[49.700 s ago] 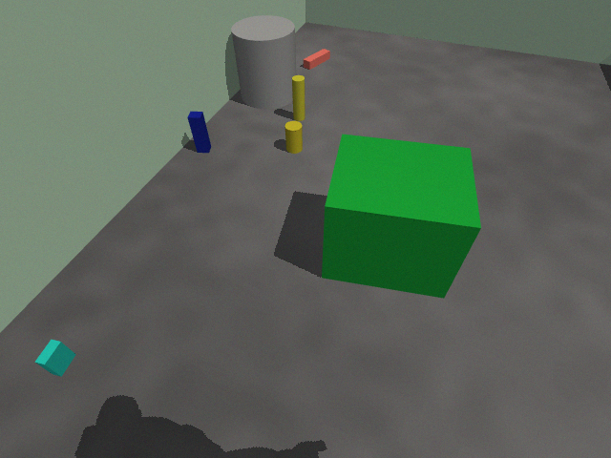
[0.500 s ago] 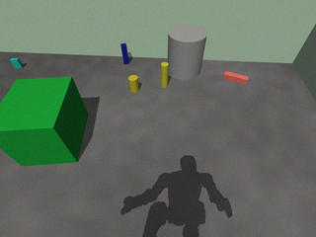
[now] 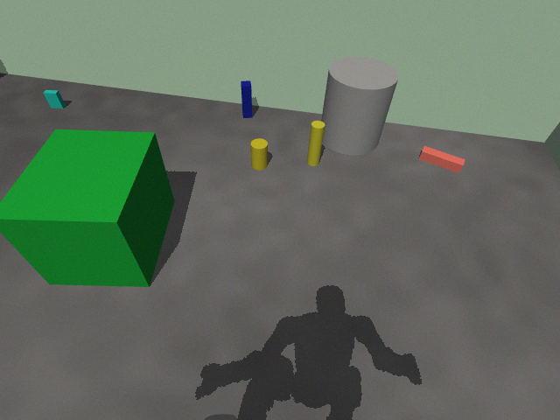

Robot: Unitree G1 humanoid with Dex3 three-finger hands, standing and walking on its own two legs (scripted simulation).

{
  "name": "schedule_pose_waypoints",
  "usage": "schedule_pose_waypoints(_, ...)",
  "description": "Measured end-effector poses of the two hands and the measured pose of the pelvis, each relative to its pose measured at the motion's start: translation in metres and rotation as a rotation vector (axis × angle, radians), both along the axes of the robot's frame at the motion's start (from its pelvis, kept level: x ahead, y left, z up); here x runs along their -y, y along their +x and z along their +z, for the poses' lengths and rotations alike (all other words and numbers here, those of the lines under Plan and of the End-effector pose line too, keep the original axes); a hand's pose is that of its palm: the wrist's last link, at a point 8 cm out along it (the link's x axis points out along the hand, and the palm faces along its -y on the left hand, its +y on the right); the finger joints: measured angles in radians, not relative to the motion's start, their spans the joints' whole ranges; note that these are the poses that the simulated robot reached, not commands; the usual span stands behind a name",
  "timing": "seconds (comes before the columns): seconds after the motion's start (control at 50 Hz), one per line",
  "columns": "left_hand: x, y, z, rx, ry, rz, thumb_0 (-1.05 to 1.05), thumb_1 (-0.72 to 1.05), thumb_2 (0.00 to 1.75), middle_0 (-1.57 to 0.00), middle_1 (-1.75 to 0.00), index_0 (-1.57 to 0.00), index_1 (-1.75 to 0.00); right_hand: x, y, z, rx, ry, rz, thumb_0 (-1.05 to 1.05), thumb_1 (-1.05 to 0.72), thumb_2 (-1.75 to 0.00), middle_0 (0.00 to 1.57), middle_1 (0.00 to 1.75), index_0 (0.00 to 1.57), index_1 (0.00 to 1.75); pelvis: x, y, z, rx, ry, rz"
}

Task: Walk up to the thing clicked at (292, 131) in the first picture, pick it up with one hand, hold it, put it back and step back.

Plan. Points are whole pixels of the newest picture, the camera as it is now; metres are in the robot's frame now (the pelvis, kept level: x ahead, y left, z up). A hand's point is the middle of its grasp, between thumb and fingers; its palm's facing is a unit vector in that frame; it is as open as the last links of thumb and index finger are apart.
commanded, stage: walk up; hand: left
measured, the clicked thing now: (259, 154) +1.49 +0.17 -0.70
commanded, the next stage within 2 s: none
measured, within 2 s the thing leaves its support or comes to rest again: neither
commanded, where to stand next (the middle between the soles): +1.14 -0.08 m, yaw -2 degrees
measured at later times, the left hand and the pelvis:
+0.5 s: hand (138, 315) +0.32 +0.30 -0.16, palm faces -0.19 -0.93 -0.33, open 7.4 cm; pelvis +0.21 +0.03 -0.01, yaw -6 degrees
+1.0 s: hand (178, 221) +0.56 +0.28 -0.16, palm faces -0.05 -0.93 -0.36, open 7.4 cm; pelvis +0.49 +0.00 -0.02, yaw -4 degrees
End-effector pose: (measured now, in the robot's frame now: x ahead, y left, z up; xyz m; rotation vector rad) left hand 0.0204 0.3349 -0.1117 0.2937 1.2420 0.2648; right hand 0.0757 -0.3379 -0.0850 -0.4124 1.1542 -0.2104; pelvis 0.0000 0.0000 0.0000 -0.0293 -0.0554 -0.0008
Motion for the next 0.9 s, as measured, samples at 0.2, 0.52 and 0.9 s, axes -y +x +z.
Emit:
schedule_pose_waypoints(0.2, -0.033, 0.113, -0.020, 0.057, -0.055, -0.102, 0.01, 0.91, 0.90, -0.20, -0.30, -0.19, -0.30, -0.049, -0.007, 0.005, -0.002, -0.037, -0.146, 0.01, -0.91, -0.90, 0.20, 0.30, 0.20, 0.30, -0.044, 0.065, -0.005, 0.010, 0.017, -0.029)
schedule_pose_waypoints(0.52, 0.000, 0.321, -0.011, 0.021, -0.028, -0.255, 0.01, 0.91, 0.90, -0.20, -0.30, -0.20, -0.30, -0.056, 0.087, -0.030, -0.132, 0.060, -0.234, 0.01, -0.90, -0.90, 0.20, 0.30, 0.20, 0.30, -0.027, 0.220, -0.014, -0.033, 0.056, -0.105)
schedule_pose_waypoints(0.9, 0.040, 0.504, 0.012, 0.162, -0.007, -0.191, 0.00, 0.90, 0.89, -0.21, -0.30, -0.20, -0.30, -0.005, 0.412, -0.013, 0.106, 0.058, -0.053, 0.01, -0.91, -0.90, 0.20, 0.30, 0.20, 0.30, 0.007, 0.427, -0.005, -0.006, 0.004, -0.081)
